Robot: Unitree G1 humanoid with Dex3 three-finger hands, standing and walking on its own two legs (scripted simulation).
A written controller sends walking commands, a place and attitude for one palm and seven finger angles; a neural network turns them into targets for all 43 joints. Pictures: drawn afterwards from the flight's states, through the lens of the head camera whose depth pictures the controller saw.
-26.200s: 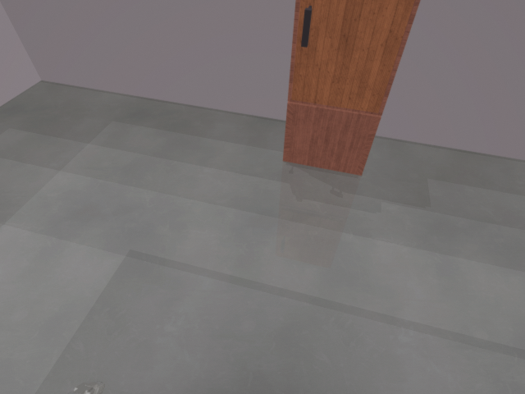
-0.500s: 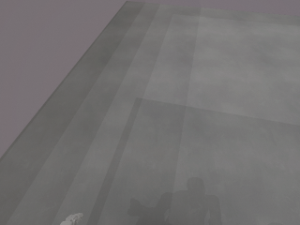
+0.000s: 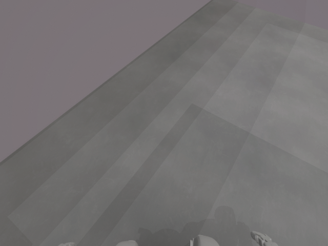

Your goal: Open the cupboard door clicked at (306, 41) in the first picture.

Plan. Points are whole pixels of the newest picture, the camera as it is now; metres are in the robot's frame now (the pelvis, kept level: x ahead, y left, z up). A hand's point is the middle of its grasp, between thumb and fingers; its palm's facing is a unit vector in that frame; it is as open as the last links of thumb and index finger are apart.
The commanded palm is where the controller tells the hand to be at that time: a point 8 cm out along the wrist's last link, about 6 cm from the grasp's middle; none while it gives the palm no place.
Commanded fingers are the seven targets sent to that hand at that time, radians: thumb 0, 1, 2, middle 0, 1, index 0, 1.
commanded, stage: turn to face it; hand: left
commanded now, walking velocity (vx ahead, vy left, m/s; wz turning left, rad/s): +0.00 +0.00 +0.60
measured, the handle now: out of the picture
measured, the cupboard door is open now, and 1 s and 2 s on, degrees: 44 44 44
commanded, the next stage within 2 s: none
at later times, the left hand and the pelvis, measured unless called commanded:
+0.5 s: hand out of the picture +0.00 +0.14 -0.17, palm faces +0.36 -0.90 -0.23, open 7.3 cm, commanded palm none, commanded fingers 0.00 0.90 0.90 -0.20 -0.30 -0.20 -0.30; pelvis +0.01 -0.06 +0.00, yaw +21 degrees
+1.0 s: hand out of the picture -0.02 +0.11 -0.14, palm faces +0.58 -0.76 -0.30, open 7.4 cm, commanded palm none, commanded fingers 0.00 0.90 0.90 -0.20 -0.30 -0.20 -0.30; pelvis +0.03 -0.11 +0.01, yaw +38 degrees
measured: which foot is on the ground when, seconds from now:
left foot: down 0.00-0.14, up 0.16-0.50, down 0.52-0.86, up 0.88-1.00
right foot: up 0.00-0.12, down 0.14-0.52, up 0.54-0.84, down 0.86-1.00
